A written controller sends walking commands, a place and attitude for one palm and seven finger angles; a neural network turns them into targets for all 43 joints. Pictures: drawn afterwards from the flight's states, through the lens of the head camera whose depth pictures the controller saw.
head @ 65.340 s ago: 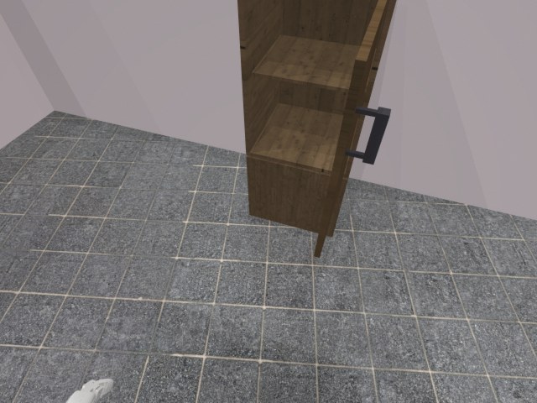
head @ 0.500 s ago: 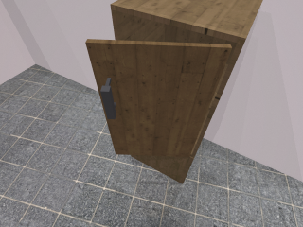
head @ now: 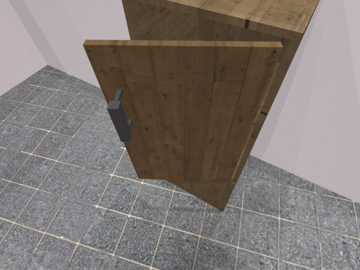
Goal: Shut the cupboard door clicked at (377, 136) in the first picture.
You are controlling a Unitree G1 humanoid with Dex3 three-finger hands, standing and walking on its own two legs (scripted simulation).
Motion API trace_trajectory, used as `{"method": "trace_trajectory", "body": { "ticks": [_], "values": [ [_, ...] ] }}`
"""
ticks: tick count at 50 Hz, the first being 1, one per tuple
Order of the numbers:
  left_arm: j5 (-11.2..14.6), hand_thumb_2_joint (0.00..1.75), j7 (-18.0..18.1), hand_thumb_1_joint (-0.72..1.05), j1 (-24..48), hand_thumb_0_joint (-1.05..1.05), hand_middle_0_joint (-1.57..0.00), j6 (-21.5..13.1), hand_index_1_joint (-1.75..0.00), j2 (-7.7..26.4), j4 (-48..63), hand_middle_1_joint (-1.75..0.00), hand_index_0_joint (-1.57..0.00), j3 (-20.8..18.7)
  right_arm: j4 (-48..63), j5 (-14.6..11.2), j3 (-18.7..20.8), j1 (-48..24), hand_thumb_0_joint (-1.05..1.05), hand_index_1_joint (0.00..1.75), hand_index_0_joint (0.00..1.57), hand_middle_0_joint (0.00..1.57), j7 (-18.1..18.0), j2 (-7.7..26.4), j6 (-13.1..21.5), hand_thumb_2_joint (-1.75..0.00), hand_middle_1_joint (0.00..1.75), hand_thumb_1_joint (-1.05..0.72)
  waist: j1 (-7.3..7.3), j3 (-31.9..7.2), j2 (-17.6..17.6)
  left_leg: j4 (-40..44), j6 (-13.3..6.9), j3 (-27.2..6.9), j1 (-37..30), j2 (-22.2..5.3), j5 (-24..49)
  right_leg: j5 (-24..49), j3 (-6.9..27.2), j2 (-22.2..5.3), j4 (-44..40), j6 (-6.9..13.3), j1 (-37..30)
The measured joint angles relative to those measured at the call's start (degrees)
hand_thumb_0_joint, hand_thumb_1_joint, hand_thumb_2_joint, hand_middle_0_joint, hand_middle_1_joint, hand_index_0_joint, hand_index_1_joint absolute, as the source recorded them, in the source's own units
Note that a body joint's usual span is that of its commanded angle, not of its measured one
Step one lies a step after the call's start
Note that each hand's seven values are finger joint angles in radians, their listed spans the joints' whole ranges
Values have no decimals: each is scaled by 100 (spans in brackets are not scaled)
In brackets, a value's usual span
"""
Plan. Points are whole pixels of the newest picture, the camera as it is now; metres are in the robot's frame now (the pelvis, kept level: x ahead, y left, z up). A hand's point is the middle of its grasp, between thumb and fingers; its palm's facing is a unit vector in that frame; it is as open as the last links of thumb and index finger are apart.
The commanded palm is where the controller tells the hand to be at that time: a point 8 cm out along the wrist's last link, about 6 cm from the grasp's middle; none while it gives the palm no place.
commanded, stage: come to a stop and stand still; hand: left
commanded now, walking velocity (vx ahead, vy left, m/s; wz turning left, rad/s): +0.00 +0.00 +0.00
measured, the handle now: (122, 116) +0.43 +0.18 +0.07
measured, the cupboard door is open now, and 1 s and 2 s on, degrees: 27 27 27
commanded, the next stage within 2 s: look again from close up in 0.86 s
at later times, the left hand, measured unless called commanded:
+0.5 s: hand out of the picture -0.03 +0.20 -0.17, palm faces +0.06 -0.99 -0.16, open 7.3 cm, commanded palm none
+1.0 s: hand out of the picture -0.08 +0.19 -0.17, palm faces +0.03 -0.99 -0.12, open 7.4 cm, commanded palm none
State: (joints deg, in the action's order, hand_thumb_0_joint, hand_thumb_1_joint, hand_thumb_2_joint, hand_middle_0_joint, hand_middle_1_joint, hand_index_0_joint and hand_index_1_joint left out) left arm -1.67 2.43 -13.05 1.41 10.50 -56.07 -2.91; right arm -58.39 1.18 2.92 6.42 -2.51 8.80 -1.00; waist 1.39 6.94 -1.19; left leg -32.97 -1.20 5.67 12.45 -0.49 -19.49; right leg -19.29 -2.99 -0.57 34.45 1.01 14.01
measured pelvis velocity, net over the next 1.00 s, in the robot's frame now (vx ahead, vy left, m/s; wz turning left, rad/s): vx -0.04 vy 0.04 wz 0.01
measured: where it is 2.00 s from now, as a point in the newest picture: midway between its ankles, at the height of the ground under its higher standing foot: outside the picture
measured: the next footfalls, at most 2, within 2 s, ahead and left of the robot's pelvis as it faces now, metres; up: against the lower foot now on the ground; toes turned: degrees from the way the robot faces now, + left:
left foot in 0.28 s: -0.01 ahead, +0.12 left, +0.00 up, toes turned +2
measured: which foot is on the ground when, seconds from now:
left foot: down 0.00-0.00, up 0.02-0.26, down 0.28-1.00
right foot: down 0.00-1.00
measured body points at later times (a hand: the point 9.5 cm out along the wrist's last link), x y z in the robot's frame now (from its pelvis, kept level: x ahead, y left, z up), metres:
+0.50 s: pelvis -0.05 +0.02 +0.01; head -0.04 +0.05 +0.46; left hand -0.03 +0.25 -0.15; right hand -0.03 -0.21 -0.14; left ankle -0.05 +0.12 -0.73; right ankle -0.01 -0.10 -0.73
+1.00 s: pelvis -0.04 +0.04 +0.01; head -0.03 +0.05 +0.46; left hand -0.08 +0.24 -0.16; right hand -0.05 -0.17 -0.14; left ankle -0.05 +0.12 -0.73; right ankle -0.01 -0.10 -0.73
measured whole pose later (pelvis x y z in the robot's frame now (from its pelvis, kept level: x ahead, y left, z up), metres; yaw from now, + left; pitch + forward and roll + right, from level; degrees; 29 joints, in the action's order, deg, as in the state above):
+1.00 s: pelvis -0.04 +0.04 +0.01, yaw +1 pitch -1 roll +0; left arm -1.5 1.8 -20.0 -0.2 6.8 -63.7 1.3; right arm -63.7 1.0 0.3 17.0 -1.0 6.5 0.4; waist 0.3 2.5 2.1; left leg -24.3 -3.5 4.0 10.2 2.8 -13.6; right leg -10.8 -2.4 -3.4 25.5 -1.5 13.9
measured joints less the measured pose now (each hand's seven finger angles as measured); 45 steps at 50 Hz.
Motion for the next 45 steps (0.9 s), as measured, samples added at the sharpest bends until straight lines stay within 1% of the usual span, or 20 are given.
{"method": "trace_trajectory", "body": {
  "ticks": [1, 3, 5, 7, 9, 11, 14, 15, 17, 19, 25, 34, 45],
  "values": [
    [-14, 90, -1, 92, 10, 2, -20, -27, -29, 15, 36, -30, -20, 8, 0, -15, 25, 10, 0, 30, 20, 20, 20, 39, -38, -90, 30, -92, -30, -19, -64, -164, 31, -51, 107, -23, 10, -18, -42, 23, -8, 55, 17],
    [-17, 90, 2, 92, 22, 1, -20, -76, -29, 49, 84, -30, -20, 38, -6, -36, 55, 51, 0, 30, 20, 20, 47, 84, -141, -90, 30, -92, -68, -63, -73, -772, 88, -233, 346, 46, -554, 8, -102, 4, -57, 142, 25],
    [-14, 90, 14, 91, 28, 1, -20, -92, -29, 56, 102, -30, -20, 65, -46, -42, 65, 96, 0, 30, 20, 20, 69, 101, -210, -90, 30, -92, -64, -109, -20, -1347, 130, -377, 514, 95, -835, 101, -122, -10, -180, 194, -4],
    [-8, 90, 9, 91, 32, 1, -20, -101, -29, 36, 99, -30, -20, 100, -96, -52, 53, 124, 0, 30, 20, 20, 91, 112, -228, -90, 30, -92, -57, -131, 43, -1569, 183, -445, 547, 91, -909, 208, -118, -6, -303, 206, -39],
    [-4, 90, -9, 91, 27, 1, -20, -112, -29, 2, 81, -30, -20, 141, -133, -63, 35, 157, 0, 30, 20, 20, 108, 114, -220, -90, 30, -91, -61, -157, 102, -1388, 233, -459, 463, 56, -862, 298, -117, 3, -395, 197, -57],
    [3, 90, -28, 91, 20, 1, -20, -114, -29, -39, 44, -30, -20, 181, -160, -71, 13, 205, 0, 30, 20, 20, 117, 107, -192, -90, 30, -91, -78, -198, 148, -892, 269, -436, 291, 7, -648, 355, -134, 15, -426, 177, -46],
    [47, 90, -30, 91, 7, 1, -20, -101, -30, -77, -57, -30, -20, 199, -224, -65, -33, 312, 1, 30, 20, 20, 117, 94, -100, -90, 30, -91, -125, -272, 155, 201, 259, -425, -124, -81, 180, 356, -202, 79, -325, 114, 12],
    [64, 90, -30, 92, 35, 1, -20, -81, -30, -43, -117, -30, -20, 184, -283, -54, -47, 333, 1, 30, 20, 20, 109, 45, -68, -90, 30, -91, -121, -258, 238, 277, 208, -404, -176, -51, 284, 355, -190, 48, -300, 87, -4],
    [74, 90, -47, 93, 28, 1, -20, -37, -30, 7, -204, -30, -20, 170, -371, -25, -113, 429, 1, 30, 20, 20, 122, -42, -48, -90, 30, -91, -66, -314, 360, 352, 113, -349, -241, -27, 284, 500, -138, 34, -497, 8, -107],
    [65, 90, -63, 93, -1, 1, -20, -12, -30, 27, -270, -30, -20, 177, -435, -9, -142, 542, 1, 30, 20, 20, 116, -70, -37, -90, 30, -92, -39, -402, 403, 482, 59, -325, -268, -23, 327, 670, -117, 44, -758, -10, -186],
    [59, 90, -102, 92, -161, 1, -20, -45, -30, -6, -439, -30, -20, 226, -517, 3, -207, 813, 1, 30, 20, 20, 150, -92, 5, -90, 30, -92, -12, -484, 383, 786, -53, -294, -269, 90, 579, 981, -88, -51, -1144, -102, -231],
    [33, 90, -86, 91, -578, 1, -20, -59, -29, -151, -732, -30, -20, 261, -603, -18, -237, 1049, 1, 30, 20, 20, 161, -219, 47, -90, 30, -91, -27, -504, 289, 939, -187, -231, -236, 256, 694, 1037, -17, -210, -1150, -225, -127],
    [36, 90, -47, 91, -764, 1, -20, -127, -29, -378, -911, -30, -20, 314, -689, -47, -246, 1061, 1, 30, 20, 20, 108, -269, 130, -90, 30, -91, -24, -490, 266, 940, -233, -160, -260, 294, 631, 957, 60, -245, -1072, -269, -90]
  ]
}}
